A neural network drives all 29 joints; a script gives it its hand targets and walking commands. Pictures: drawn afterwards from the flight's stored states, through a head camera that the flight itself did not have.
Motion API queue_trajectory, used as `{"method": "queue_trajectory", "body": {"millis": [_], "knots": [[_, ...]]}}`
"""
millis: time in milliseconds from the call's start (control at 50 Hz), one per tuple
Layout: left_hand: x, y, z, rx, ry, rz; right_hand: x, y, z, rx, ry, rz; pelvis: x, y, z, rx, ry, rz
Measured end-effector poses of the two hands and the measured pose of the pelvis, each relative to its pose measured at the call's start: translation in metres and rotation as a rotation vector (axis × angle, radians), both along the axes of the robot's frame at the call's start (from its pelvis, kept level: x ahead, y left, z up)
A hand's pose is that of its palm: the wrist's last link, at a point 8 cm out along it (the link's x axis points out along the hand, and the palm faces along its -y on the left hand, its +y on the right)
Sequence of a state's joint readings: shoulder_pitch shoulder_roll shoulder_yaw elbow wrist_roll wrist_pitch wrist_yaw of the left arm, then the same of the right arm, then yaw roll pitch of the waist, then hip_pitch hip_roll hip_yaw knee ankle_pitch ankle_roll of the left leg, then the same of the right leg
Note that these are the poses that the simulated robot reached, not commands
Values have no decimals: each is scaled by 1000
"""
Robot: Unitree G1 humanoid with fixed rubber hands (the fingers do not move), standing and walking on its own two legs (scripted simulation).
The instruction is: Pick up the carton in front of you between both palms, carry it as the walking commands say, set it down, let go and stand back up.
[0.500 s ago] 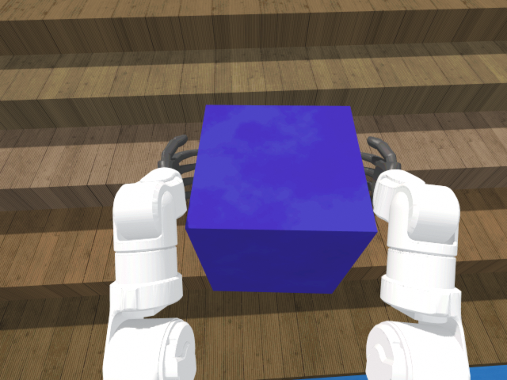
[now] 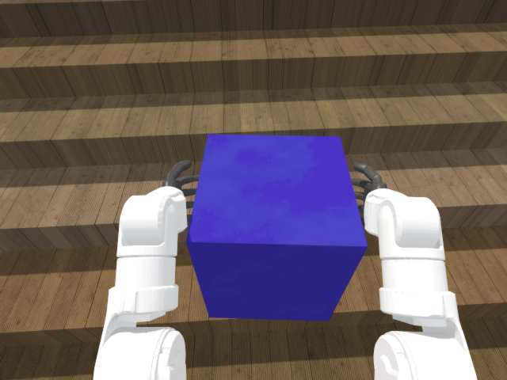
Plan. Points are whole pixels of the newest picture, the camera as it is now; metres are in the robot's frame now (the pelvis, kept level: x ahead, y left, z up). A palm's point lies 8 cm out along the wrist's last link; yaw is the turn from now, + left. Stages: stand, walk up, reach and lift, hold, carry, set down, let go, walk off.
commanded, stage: carry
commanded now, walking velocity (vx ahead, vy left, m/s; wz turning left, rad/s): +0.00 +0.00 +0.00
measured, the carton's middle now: (271, 231) +0.36 +0.00 +0.04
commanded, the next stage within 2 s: none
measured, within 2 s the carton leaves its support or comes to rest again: neither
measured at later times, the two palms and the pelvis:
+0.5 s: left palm (172, 162) +0.39 +0.15 +0.17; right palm (381, 159) +0.39 -0.15 +0.17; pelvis +0.03 -0.01 +0.00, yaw +0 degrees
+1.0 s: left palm (184, 94) +0.54 +0.15 +0.19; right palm (355, 81) +0.57 -0.14 +0.19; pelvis +0.17 -0.04 +0.06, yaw +0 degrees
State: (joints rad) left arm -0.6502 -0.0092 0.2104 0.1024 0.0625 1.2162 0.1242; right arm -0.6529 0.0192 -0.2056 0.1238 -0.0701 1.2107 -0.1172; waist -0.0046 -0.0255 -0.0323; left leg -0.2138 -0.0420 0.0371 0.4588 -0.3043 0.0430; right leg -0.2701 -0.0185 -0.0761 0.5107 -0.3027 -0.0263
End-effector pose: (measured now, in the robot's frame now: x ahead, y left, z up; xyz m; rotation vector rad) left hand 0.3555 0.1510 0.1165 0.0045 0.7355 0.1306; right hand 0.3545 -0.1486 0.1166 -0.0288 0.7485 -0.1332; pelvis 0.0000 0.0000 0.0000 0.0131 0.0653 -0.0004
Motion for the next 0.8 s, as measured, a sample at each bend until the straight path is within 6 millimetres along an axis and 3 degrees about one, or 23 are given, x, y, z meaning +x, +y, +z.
{"method": "queue_trajectory", "body": {"millis": [180,320,420,500,600,740,800], "knots": [[-6,8,9,12,-18,8,-3,8,6,5,-19,15,-2,4,-3,-11,-15,0],[1,4,35,22,-85,-5,3,4,32,-8,-85,16,5,0,-10,-3,-24,-8],[19,-4,53,36,-84,-7,22,-4,48,1,-84,20,19,-7,-11,-20,-15,-5],[32,-4,54,26,-42,-2,40,-4,57,-2,-42,21,32,-10,-4,-11,-4,-8],[65,-8,59,1,-28,-42,61,-7,68,-20,-29,-24,48,-1,3,-7,16,-25],[110,-30,51,-45,-25,-64,77,-28,47,-8,-27,-91,72,2,0,-17,10,12],[130,-35,44,-59,-21,-53,98,-33,42,0,-25,-99,94,-3,2,-38,-2,13]]}}
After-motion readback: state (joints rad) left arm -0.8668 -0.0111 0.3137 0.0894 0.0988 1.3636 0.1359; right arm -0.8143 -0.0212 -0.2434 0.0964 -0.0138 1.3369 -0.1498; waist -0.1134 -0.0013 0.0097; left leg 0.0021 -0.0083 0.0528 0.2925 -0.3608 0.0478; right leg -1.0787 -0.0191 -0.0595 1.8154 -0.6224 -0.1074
